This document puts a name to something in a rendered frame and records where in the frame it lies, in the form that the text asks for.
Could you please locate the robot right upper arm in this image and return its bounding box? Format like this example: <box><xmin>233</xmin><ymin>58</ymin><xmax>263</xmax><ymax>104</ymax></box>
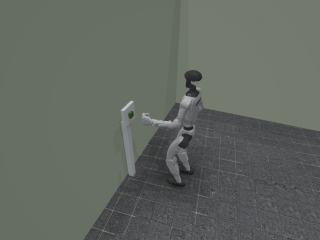
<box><xmin>196</xmin><ymin>87</ymin><xmax>204</xmax><ymax>111</ymax></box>

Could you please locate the left robot hand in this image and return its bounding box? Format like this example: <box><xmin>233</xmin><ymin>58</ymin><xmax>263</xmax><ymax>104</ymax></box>
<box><xmin>142</xmin><ymin>113</ymin><xmax>152</xmax><ymax>126</ymax></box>

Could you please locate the button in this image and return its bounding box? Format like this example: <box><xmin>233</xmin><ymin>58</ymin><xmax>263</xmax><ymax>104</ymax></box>
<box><xmin>128</xmin><ymin>111</ymin><xmax>134</xmax><ymax>119</ymax></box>

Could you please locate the robot right foot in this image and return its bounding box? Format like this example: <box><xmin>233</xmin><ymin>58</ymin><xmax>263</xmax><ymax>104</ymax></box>
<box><xmin>178</xmin><ymin>166</ymin><xmax>194</xmax><ymax>175</ymax></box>

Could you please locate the panel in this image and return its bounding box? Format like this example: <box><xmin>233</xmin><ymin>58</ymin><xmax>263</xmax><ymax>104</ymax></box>
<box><xmin>121</xmin><ymin>101</ymin><xmax>136</xmax><ymax>177</ymax></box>

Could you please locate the robot right thigh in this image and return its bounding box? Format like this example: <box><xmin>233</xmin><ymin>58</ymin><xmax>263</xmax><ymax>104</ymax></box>
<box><xmin>176</xmin><ymin>127</ymin><xmax>196</xmax><ymax>154</ymax></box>

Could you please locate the left robot forearm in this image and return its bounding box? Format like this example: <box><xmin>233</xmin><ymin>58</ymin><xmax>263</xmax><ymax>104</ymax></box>
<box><xmin>150</xmin><ymin>119</ymin><xmax>180</xmax><ymax>129</ymax></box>

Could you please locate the robot left upper arm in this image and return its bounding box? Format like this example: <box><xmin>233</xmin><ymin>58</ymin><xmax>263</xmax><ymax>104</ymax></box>
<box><xmin>174</xmin><ymin>97</ymin><xmax>192</xmax><ymax>129</ymax></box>

